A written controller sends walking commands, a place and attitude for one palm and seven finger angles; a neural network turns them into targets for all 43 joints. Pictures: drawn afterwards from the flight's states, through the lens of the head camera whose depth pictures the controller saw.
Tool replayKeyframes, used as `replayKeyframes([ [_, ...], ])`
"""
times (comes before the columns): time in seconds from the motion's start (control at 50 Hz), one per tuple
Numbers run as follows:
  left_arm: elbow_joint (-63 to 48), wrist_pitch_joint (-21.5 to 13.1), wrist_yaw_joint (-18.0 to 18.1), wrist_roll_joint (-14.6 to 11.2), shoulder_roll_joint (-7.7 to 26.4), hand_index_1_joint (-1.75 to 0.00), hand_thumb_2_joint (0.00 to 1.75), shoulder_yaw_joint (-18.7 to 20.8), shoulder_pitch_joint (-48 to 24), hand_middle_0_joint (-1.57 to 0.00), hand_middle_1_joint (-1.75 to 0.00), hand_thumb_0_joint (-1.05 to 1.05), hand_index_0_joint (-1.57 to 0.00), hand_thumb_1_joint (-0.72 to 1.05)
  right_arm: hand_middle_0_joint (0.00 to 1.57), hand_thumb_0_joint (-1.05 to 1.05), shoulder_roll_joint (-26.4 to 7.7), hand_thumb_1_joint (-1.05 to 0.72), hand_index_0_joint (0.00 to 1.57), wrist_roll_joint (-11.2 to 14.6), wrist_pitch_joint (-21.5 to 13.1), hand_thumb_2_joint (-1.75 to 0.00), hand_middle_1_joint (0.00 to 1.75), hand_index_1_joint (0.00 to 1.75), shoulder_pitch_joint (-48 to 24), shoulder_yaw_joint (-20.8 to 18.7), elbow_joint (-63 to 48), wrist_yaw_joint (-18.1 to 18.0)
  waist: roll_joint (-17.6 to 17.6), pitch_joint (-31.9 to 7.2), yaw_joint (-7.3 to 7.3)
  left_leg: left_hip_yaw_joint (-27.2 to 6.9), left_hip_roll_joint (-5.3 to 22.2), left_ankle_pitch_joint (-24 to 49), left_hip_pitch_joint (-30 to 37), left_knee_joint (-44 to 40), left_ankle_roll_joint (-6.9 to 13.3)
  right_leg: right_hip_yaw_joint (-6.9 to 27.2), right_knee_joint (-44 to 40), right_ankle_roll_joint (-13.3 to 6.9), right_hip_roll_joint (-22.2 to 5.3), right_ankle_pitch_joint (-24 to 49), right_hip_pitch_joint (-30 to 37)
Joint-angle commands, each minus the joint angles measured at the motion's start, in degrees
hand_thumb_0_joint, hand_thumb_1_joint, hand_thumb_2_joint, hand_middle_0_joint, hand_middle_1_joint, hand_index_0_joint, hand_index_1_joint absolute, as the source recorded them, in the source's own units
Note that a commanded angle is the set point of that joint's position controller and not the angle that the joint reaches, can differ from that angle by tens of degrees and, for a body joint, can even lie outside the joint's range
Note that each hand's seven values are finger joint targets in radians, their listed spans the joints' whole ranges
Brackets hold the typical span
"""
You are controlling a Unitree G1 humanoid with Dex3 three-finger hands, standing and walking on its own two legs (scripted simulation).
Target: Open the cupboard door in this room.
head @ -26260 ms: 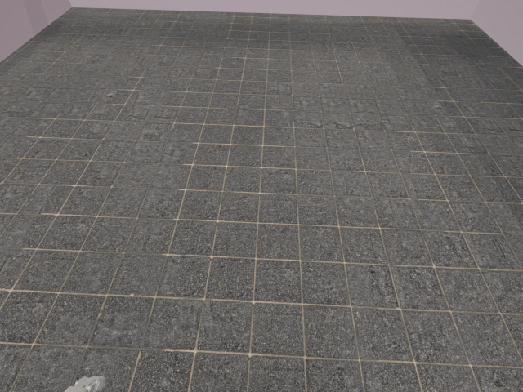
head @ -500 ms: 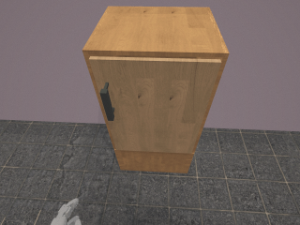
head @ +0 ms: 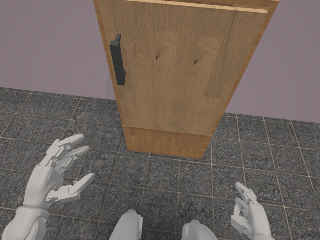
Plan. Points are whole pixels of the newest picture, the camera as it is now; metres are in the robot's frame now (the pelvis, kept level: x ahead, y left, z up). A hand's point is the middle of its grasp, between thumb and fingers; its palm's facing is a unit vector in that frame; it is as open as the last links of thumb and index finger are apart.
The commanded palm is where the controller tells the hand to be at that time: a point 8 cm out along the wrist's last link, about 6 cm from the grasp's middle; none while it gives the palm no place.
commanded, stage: raise the hand with hooked fingers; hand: left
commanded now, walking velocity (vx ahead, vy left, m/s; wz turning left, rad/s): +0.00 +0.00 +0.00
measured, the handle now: (120, 61) +0.61 +0.19 +0.07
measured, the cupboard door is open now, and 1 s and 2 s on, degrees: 0 0 0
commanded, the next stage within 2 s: move the hooked fingers beside the handle in 1.48 s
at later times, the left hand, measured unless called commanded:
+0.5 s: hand (56, 159) +0.27 +0.26 +0.07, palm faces -0.03 -1.00 -0.05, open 12.7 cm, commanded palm +0.25 +0.32 +0.07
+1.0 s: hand (41, 133) +0.31 +0.30 +0.09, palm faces -0.03 -1.00 -0.05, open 14.0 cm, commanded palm +0.29 +0.35 +0.09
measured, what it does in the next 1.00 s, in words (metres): stands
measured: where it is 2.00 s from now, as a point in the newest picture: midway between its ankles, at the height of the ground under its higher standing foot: outside the picture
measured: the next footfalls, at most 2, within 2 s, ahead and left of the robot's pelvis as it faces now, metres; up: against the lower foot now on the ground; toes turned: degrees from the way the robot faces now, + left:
none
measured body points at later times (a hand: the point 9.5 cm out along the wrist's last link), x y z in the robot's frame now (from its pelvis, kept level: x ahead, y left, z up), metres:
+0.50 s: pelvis +0.01 +0.04 +0.02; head +0.08 +0.05 +0.47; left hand +0.26 +0.31 +0.07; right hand +0.17 -0.23 -0.04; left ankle +0.05 +0.13 -0.64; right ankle +0.03 -0.09 -0.64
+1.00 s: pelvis +0.02 +0.04 +0.04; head +0.09 +0.05 +0.48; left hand +0.31 +0.36 +0.10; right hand +0.17 -0.22 -0.04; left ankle +0.05 +0.13 -0.64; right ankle +0.03 -0.09 -0.64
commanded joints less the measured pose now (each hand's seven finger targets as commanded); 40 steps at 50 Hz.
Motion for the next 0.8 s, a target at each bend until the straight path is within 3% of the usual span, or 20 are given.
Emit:
replayKeyframes([
  [0.0,-7.0,1.9,-0.8,-2.9,10.3,-0.78,0.58,7.4,-3.6,-0.25,-0.78,0.00,-0.25,0.15,0.20,0.00,-9.0,-0.90,0.20,0.5,-2.9,-0.90,0.30,0.30,-1.0,-4.4,-8.3,-1.0,0.0,-13.6,-1.27,0.6,-3.0,9.1,6.7,-11.7,2.9,12.1,-17.9,3.4,0.3,2.1,12.0],
  [0.02,-5.0,2.9,-1.0,-3.6,10.6,-0.80,0.57,8.4,-2.7,-0.25,-0.80,0.00,-0.25,0.13,0.20,0.00,-8.9,-0.90,0.20,0.4,-2.8,-0.90,0.30,0.30,-1.5,-4.3,-8.4,-1.0,-0.7,-12.9,-0.62,0.3,-3.0,10.0,6.5,-12.1,2.9,11.7,-17.6,3.2,0.5,3.0,12.7],
  [0.08,-7.6,2.2,0.4,-3.5,10.5,-0.84,0.54,8.9,-3.7,-0.26,-0.84,0.00,-0.26,0.06,0.20,0.00,-8.8,-0.90,0.20,0.1,-2.9,-0.90,0.30,0.30,-0.8,-4.3,-8.6,-0.5,-0.2,-14.1,-0.44,0.3,-3.1,10.4,8.2,-13.9,2.8,10.2,-17.3,3.3,0.4,3.6,12.5],
  [0.2,-6.2,-1.5,1.3,-2.9,10.0,-0.93,0.48,8.4,-4.9,-0.27,-0.93,0.00,-0.27,-0.08,0.20,0.00,-9.8,-0.90,0.20,0.0,-3.6,-0.90,0.30,0.30,1.3,-4.8,-7.8,-0.2,-0.9,-12.0,-1.45,0.2,-3.1,8.9,9.8,-15.7,2.8,8.1,-16.5,3.1,0.9,3.0,9.5],
  [0.22,-5.7,-1.7,1.1,-2.9,10.9,-0.94,0.47,8.8,-5.6,-0.27,-0.94,0.00,-0.27,-0.10,0.20,0.00,-10.2,-0.90,0.20,0.0,-3.5,-0.90,0.30,0.30,1.5,-4.7,-7.7,-0.2,-0.6,-11.2,-1.29,-0.1,-3.0,9.3,10.0,-15.9,2.8,7.6,-16.0,2.7,1.2,3.9,9.3],
  [0.24,-7.1,-2.1,0.7,-2.6,11.1,-0.96,0.46,8.2,-7.1,-0.27,-0.96,0.00,-0.27,-0.13,0.20,0.00,-10.4,-0.90,0.20,0.0,-3.6,-0.90,0.30,0.30,1.7,-4.7,-7.9,-0.2,1.9,-11.9,-1.48,0.1,-3.1,9.1,10.8,-16.3,2.8,7.5,-15.8,2.7,1.0,4.1,8.9],
  [0.28,-6.7,-2.1,0.5,-2.5,11.3,-0.99,0.44,8.3,-7.3,-0.28,-0.99,0.00,-0.28,-0.17,0.20,0.00,-10.8,-0.90,0.20,0.1,-3.5,-0.90,0.30,0.30,2.4,-4.8,-7.8,-0.4,1.9,-12.0,-1.75,-0.1,-3.0,9.2,12.4,-17.1,2.7,6.6,-15.7,2.6,1.2,5.1,8.6],
  [0.34,-8.0,-1.9,0.1,-2.9,13.1,-1.03,0.41,9.6,-8.9,-0.28,-1.03,0.00,-0.28,-0.24,0.20,0.00,-11.3,-0.90,0.20,0.0,-3.4,-0.90,0.30,0.30,3.0,-4.7,-8.0,-0.5,3.7,-13.2,-1.58,-0.5,-2.9,11.4,14.7,-17.9,2.6,6.0,-15.3,2.3,1.5,7.9,9.3],
  [0.4,-8.7,-1.4,0.3,-2.8,12.7,-1.08,0.38,9.1,-9.5,-0.29,-1.08,0.00,-0.29,-0.31,0.20,0.00,-11.3,-0.90,0.20,0.1,-3.3,-0.90,0.30,0.30,3.2,-4.5,-8.0,-0.3,6.1,-13.4,-1.63,-1.1,-2.7,13.6,17.3,-18.8,2.1,5.0,-15.0,2.2,1.6,9.9,8.9],
  [0.52,-4.7,1.2,-0.5,-2.8,14.9,-1.17,0.32,10.7,-12.4,-0.30,-1.17,0.00,-0.30,-0.45,0.20,0.00,-11.9,-0.90,0.20,0.1,-2.0,-0.90,0.30,0.30,3.7,-4.0,-8.6,-0.2,5.1,-11.2,-1.92,-1.7,-2.5,13.6,17.6,-19.8,1.7,4.5,-15.6,2.0,2.2,10.6,9.2],
  [0.56,-4.9,1.7,-1.4,-2.9,14.8,-1.20,0.30,10.6,-14.1,-0.30,-1.20,0.00,-0.30,-0.50,0.20,0.00,-12.0,-0.90,0.20,0.2,-1.7,-0.90,0.30,0.30,3.8,-4.0,-8.9,-0.3,4.9,-12.5,-2.27,-1.4,-2.5,15.1,19.0,-19.8,1.7,4.6,-16.1,2.3,2.1,12.0,9.7],
  [0.78,2.0,3.5,-5.6,-4.2,19.4,-1.20,0.30,14.1,-22.1,-0.30,-1.20,0.00,-0.30,-0.50,0.20,0.00,-12.5,-0.90,0.20,0.2,-0.9,-0.90,0.30,0.30,4.1,-3.2,-8.4,-0.6,4.7,-13.3,-2.30,-1.5,-2.6,17.5,20.0,-20.2,1.6,4.8,-17.2,2.1,2.4,14.1,11.5],
])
